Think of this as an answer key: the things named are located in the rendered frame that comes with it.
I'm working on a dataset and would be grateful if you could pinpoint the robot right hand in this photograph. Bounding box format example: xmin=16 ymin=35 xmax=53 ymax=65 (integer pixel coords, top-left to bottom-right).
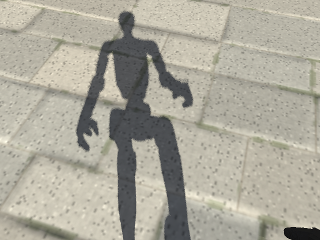
xmin=284 ymin=227 xmax=320 ymax=240

